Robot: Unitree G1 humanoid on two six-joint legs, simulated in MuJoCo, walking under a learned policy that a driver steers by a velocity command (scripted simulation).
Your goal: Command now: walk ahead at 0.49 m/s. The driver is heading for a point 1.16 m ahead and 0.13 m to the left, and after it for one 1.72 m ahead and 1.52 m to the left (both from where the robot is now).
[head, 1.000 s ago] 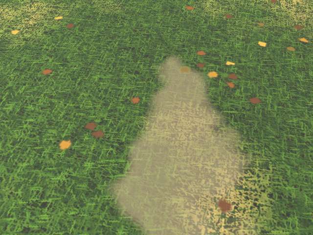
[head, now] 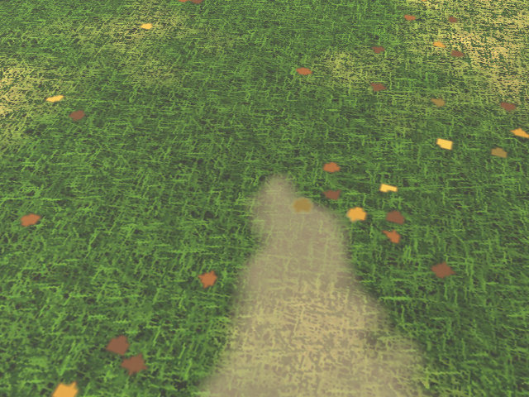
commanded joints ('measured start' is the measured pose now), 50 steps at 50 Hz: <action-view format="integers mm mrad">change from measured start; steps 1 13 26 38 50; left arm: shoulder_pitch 16 -141 107 255 141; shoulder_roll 44 90 113 142 80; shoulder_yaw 13 23 33 44 37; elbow -44 -122 0 89 20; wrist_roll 10 -11 14 -8 -8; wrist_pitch -1 -34 -34 4 -7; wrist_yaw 3 -52 -40 -8 -4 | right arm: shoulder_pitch -33 72 -91 -432 -145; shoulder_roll -138 -191 -92 -82 -99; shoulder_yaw -23 -40 -28 -20 -40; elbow -56 -13 -118 -235 -127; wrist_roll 4 25 14 27 -4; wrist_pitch -14 36 30 6 -5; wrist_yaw -21 -39 -39 4 6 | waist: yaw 40 36 18 98 47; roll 68 119 -1 -26 126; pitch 58 29 11 99 -44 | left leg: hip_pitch -89 193 -546 -549 -8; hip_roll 281 336 245 179 326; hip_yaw -202 -169 -126 -78 -318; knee -189 49 747 263 -97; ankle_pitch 89 337 -14 146 56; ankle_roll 170 85 -55 -23 143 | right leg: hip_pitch -19 207 549 759 99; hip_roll -31 99 -92 -124 -14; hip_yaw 2 -83 103 21 25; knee -161 -619 -975 -930 75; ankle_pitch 168 72 282 240 -104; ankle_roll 21 -44 -204 -144 -18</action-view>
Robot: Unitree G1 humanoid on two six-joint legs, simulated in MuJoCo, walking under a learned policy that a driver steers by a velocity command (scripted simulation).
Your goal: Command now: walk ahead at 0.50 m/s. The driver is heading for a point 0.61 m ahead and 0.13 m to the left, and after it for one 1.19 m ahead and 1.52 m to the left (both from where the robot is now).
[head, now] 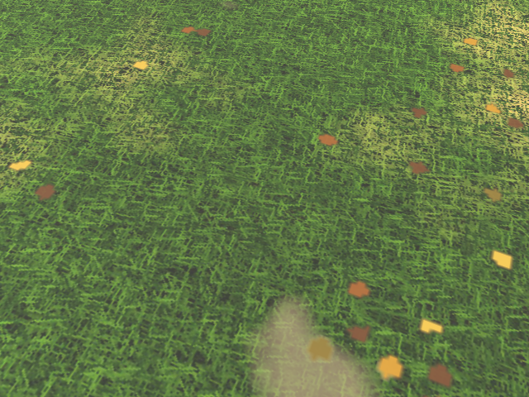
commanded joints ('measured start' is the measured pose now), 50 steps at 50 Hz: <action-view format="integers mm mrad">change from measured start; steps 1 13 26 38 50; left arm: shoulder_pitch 56 -319 -28 -40 -37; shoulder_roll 51 28 95 112 200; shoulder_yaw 23 14 35 46 69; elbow -46 -163 -106 -49 -61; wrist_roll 5 7 23 40 2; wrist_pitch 10 8 -20 -19 40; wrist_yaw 10 -16 -21 16 30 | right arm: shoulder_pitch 21 223 130 -37 208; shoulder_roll -82 -144 -132 -45 -221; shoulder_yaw -14 -22 -23 -39 -119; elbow -25 63 22 -58 -94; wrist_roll -6 13 53 23 33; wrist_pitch -18 4 -4 58 69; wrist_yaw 2 -41 -47 -25 1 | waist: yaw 24 -71 70 17 -190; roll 118 83 -42 -15 -1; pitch -62 51 -148 37 -177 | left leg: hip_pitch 144 302 -369 -381 331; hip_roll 253 244 123 165 0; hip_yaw -280 -137 -180 -142 -21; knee -293 -333 833 406 92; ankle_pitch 94 157 -236 189 6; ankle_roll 166 133 -1 -30 152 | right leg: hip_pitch -139 -271 514 340 300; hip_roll -92 -44 -284 -191 -171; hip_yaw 36 -25 334 -148 -305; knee -29 -574 -920 -1076 -273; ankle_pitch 88 445 147 391 867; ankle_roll -1 36 -144 -104 22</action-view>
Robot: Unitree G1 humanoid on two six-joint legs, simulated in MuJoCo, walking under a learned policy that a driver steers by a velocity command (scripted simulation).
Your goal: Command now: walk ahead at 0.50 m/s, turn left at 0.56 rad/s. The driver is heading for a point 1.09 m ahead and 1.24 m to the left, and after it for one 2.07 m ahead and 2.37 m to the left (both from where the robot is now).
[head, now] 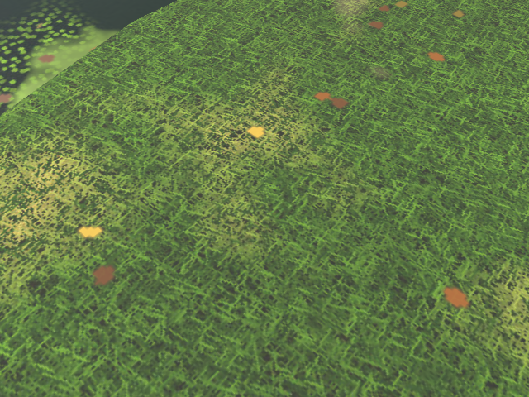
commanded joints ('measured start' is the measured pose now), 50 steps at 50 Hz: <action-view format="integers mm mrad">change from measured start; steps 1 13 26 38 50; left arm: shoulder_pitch -14 -314 -30 -241 -153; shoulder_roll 49 81 270 175 126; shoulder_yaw -6 2 54 24 -7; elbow -131 -242 -252 -241 -272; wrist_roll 38 32 53 21 47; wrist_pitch -28 -56 -102 -23 10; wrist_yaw -5 -16 -33 -14 -30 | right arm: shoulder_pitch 360 253 327 211 252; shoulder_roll -342 -187 -89 -114 -363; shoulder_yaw -113 -45 -10 -19 -88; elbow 39 -37 -83 -184 -273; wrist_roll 8 -7 -10 -9 -48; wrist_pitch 1 -46 -22 49 48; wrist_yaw -34 -69 -80 -66 -60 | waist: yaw -122 -56 63 -47 -61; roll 230 30 -65 -114 291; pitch -239 -49 -348 -137 -353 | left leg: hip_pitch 813 300 66 -46 681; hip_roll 201 89 -83 65 396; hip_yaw -547 -342 -327 -122 -670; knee -131 -392 388 319 -185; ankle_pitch -102 211 46 -79 683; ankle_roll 232 126 -76 -171 296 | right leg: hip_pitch -674 -705 185 -235 -736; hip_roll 35 11 -197 -195 97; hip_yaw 91 367 695 321 260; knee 806 310 -5 -212 762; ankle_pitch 69 431 485 881 -238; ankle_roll -26 -5 -258 -282 4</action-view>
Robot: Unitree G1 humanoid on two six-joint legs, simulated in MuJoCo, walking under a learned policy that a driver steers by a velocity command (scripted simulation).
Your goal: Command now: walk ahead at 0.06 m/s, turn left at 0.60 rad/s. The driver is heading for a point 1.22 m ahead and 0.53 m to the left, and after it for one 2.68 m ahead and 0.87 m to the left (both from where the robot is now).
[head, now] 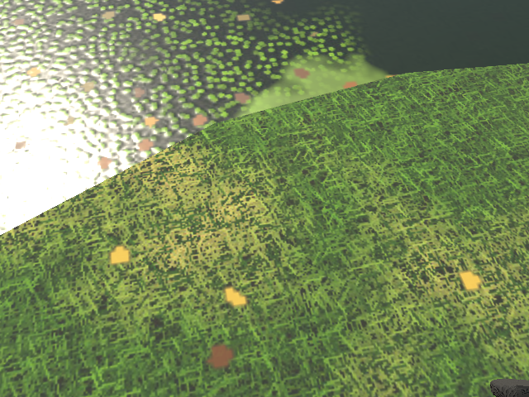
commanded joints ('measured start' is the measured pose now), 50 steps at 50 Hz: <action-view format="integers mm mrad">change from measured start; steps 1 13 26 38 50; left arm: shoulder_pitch -13 -32 132 271 145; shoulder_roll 116 69 94 173 49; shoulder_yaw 15 2 10 24 -14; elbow -96 -114 -87 -22 -100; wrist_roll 10 7 7 -29 -3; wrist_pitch -14 18 -51 -32 -56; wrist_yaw -12 9 9 -9 -27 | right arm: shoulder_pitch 173 22 50 -84 150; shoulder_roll -221 -177 -89 -47 -83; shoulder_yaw -59 -45 -16 13 5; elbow -60 -65 -24 -54 72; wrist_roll -13 1 0 33 2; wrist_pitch -24 -5 -63 -107 -124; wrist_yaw -8 -43 -23 23 5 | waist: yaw -98 -30 -8 43 -11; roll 148 163 -118 -158 105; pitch -372 -221 1 5 -53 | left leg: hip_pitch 543 181 -386 -12 324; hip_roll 367 152 -20 8 215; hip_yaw -519 -403 -144 27 -235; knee -160 -202 523 -44 -417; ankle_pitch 647 123 -65 -10 120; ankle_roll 357 196 -41 -12 211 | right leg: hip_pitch -402 -173 161 160 -445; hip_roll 72 111 -152 -180 -47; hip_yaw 216 229 506 323 206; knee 556 63 -584 -532 341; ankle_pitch -234 84 -74 270 236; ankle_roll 16 30 -207 -208 -30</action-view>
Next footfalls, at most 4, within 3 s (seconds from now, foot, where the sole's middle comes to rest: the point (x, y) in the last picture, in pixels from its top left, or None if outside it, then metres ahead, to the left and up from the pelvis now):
0.38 right None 0.11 -0.13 -0.76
0.82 left None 0.23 0.19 -0.76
1.32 right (248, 315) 0.62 0.07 -0.76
1.82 left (143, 233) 0.85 0.38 -0.76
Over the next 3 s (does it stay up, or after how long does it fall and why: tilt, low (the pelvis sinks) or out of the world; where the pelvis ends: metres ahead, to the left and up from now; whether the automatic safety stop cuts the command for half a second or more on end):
stays up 1.30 0.47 -0.09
